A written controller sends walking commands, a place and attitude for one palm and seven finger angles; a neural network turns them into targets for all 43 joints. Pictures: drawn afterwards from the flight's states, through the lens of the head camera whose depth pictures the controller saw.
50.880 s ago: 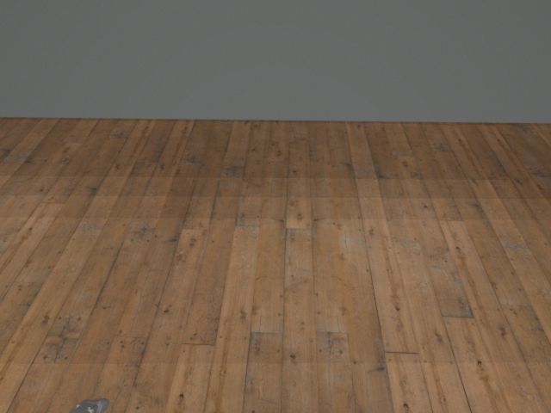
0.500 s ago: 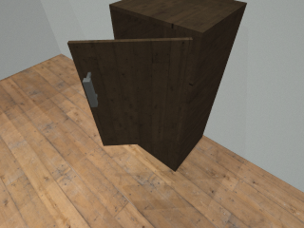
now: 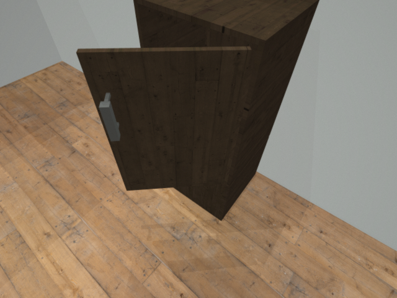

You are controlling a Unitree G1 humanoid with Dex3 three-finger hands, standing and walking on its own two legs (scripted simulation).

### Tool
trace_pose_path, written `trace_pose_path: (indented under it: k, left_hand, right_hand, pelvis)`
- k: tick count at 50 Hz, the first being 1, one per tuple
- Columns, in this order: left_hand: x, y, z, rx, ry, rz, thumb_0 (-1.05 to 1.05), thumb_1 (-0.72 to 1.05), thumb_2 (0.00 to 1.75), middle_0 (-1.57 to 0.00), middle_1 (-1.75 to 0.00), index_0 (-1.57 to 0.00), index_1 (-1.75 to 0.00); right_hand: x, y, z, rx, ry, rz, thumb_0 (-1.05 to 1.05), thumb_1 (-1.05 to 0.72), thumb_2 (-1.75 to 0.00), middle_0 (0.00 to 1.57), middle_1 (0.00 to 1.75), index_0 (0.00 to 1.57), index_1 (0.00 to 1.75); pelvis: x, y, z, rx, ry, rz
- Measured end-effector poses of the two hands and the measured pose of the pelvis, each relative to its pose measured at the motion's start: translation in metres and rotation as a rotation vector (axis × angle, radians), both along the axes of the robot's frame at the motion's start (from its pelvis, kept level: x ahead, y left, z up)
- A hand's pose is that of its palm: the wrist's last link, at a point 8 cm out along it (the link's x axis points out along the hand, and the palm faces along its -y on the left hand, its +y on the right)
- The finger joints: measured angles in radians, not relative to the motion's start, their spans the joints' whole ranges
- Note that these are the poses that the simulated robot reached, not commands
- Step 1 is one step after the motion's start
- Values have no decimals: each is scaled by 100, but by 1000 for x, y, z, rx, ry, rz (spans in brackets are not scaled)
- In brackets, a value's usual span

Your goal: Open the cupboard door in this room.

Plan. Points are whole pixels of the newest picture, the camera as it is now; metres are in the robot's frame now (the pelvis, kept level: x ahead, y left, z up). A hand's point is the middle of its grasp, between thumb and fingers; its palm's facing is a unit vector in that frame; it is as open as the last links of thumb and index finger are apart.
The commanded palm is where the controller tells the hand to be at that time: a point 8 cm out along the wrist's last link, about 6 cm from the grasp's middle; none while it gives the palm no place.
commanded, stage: look again from close up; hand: left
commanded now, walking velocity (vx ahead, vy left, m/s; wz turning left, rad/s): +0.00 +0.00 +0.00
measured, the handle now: (111, 117) +0.54 +0.27 +0.03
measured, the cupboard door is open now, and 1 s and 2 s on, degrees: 43 43 43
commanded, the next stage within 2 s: raise the hand with hooked fingers in 0.16 s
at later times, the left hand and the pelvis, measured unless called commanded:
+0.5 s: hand (108, 245) +0.21 +0.19 +0.00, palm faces +0.22 -0.97 -0.02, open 7.7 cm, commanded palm +0.13 +0.24 -0.05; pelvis -0.01 +0.00 -0.03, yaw +2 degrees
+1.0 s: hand (103, 250) +0.21 +0.20 -0.02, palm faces +0.14 -0.99 -0.06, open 10.5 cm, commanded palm +0.17 +0.26 -0.01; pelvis -0.01 -0.04 -0.07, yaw +4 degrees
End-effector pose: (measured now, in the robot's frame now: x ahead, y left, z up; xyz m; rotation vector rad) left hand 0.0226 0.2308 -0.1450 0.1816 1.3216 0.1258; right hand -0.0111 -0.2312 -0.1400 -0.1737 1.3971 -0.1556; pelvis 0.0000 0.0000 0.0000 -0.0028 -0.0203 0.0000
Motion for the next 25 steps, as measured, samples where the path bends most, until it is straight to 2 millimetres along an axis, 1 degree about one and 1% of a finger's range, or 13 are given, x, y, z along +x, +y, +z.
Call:
trace_pose_path:
  k: [5, 10, 14, 15, 16, 18, 21, 23, 25]
  left_hand:
    - [7, -1, -1, -9, -9, 3, 0, 91, 90, -20, -30, -20, -30]
    - [9, 0, -2, -13, -5, 9, 0, 91, 90, -20, -30, -20, -30]
    - [8, 3, -3, -5, 5, 12, 0, 91, 90, -20, -30, -20, -30]
    - [16, 6, 3, -9, -44, 76, 0, 91, 90, -20, -30, -20, -30]
    - [34, 10, 18, 7, -164, 111, 1, 90, 90, -20, -31, -21, -31]
    - [73, 15, 59, 53, -449, 130, 1, 89, 89, -20, -31, -21, -31]
    - [126, 13, 116, 52, -846, 129, 1, 87, 88, -20, -33, -20, -33]
    - [148, 9, 140, 23, -1076, 104, 1, 84, 87, -20, -35, -20, -35]
    - [158, 3, 152, -21, -1268, 61, 1, 80, 86, -20, -37, -21, -37]
  right_hand:
    - [26, 10, -1, 14, -53, 12, 0, -91, -90, 20, 30, 20, 29]
    - [45, 8, 1, -1, -87, 20, 1, -92, -90, 20, 30, 20, 30]
    - [55, 8, 2, -8, -106, 25, 0, -92, -90, 20, 30, 20, 30]
    - [60, 7, 4, -9, -140, 21, 1, -92, -90, 20, 30, 20, 30]
    - [67, 7, 9, -20, -204, 32, 1, -91, -90, 20, 30, 20, 30]
    - [85, 5, 19, -28, -353, 45, 1, -91, -90, 20, 30, 20, 30]
    - [116, 1, 27, -19, -539, 96, 1, -91, -90, 20, 30, 20, 30]
    - [138, -3, 27, -14, -633, 137, 1, -91, -90, 21, 30, 20, 30]
    - [160, -9, 27, -15, -711, 166, 1, -90, -90, 21, 30, 20, 30]
  pelvis:
    - [5, 3, 0, 0, -1, -2]
    - [10, 6, 0, -1, 0, -6]
    - [13, 8, -1, -5, 5, -6]
    - [13, 8, -1, -6, 11, 2]
    - [12, 8, -2, 0, 13, 3]
    - [12, 6, -2, 16, 23, 9]
    - [6, 3, -11, 33, 54, 41]
    - [0, 0, -21, 28, 95, 46]
    - [-5, -4, -35, 22, 149, 36]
